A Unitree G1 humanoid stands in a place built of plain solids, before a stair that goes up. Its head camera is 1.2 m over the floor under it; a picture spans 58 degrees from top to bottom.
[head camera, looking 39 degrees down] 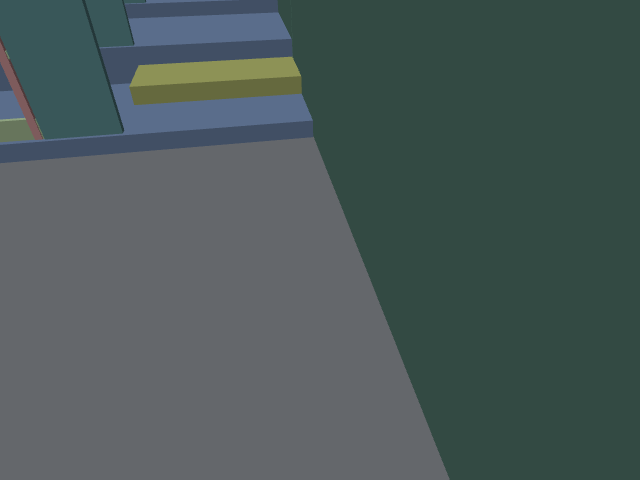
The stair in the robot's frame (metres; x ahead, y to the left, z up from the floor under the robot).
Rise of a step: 0.12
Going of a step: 0.44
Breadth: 1.10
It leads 11 degrees to the left of straight ahead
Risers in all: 3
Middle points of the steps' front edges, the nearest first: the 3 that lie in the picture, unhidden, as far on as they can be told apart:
2.40 0.58 0.11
2.83 0.66 0.23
3.27 0.75 0.36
